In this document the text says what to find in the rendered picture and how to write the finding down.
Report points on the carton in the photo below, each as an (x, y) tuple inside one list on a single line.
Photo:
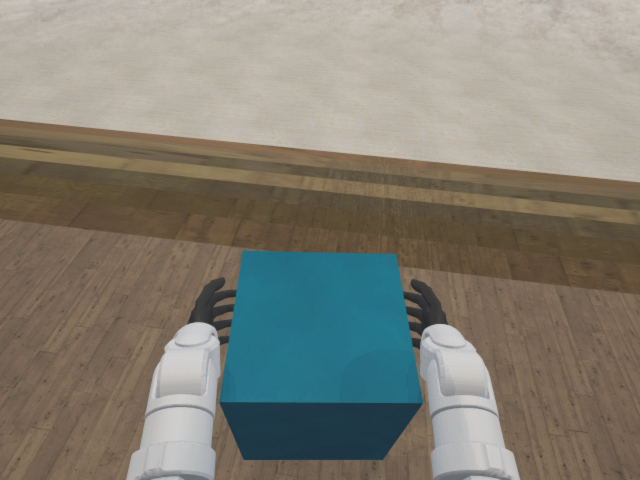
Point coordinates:
[(320, 362)]

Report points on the left robot hand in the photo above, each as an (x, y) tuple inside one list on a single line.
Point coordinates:
[(205, 311)]

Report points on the right robot hand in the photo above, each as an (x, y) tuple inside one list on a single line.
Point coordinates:
[(430, 313)]

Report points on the robot right forearm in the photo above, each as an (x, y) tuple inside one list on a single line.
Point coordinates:
[(468, 439)]

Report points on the robot left forearm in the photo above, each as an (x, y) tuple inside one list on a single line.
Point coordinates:
[(177, 434)]

